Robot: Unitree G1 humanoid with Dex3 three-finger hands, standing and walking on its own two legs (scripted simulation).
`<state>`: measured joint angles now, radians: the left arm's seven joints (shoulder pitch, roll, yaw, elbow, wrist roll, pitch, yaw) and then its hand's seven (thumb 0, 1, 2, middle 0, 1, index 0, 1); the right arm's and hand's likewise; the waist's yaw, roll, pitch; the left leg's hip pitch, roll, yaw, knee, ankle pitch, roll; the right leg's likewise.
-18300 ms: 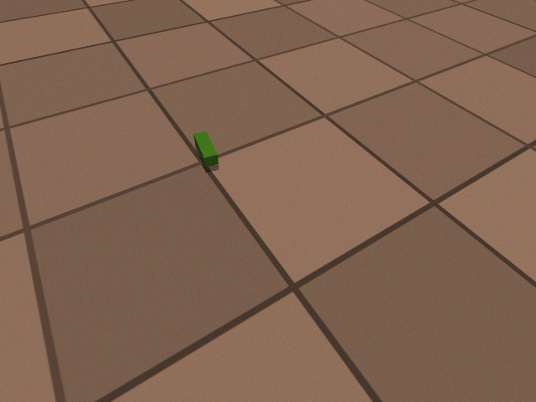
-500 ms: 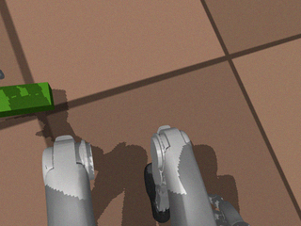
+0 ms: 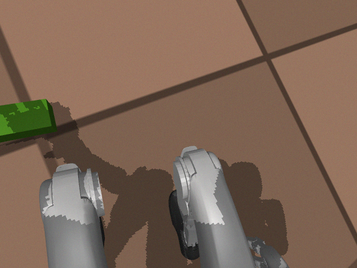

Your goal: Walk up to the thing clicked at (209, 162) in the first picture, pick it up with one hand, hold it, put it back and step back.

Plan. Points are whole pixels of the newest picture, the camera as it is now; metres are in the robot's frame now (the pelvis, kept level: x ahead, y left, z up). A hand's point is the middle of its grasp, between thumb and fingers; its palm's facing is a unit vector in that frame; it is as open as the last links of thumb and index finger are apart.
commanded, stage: close in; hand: left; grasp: from above
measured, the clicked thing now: (4, 124) +0.45 +0.35 -0.29
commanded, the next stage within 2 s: rest palm in 0.20 s
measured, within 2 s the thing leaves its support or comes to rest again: neither
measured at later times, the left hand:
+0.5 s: hand out of the picture +0.42 +0.33 -0.21, palm faces -0.45 -0.12 -0.88, open 14.0 cm
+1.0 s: hand (1, 129) +0.43 +0.34 -0.25, palm faces -0.46 -0.17 -0.87, open 14.2 cm
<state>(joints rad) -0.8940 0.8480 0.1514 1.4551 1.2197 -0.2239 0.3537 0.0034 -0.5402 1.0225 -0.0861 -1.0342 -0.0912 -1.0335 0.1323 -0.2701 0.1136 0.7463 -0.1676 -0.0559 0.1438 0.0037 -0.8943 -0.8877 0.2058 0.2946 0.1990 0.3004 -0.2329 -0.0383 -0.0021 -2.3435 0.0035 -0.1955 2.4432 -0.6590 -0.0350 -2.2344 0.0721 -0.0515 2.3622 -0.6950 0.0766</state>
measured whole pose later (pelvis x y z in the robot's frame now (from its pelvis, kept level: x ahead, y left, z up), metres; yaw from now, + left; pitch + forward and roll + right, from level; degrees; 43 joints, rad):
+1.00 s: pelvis +0.01 +0.01 -0.02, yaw -4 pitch +27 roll -13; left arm -0.92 0.99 0.20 1.68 1.30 -0.28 0.56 0.00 -0.52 1.00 -0.07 -0.99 -0.07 -1.00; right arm 0.07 -0.29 0.23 0.73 -0.29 -0.16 0.21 0.00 -0.89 -0.90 0.21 0.29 0.20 0.30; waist -0.32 -0.12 0.09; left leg -2.36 0.00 -0.27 2.57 -0.71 -0.03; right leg -2.22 0.09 -0.10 2.43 -0.72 0.07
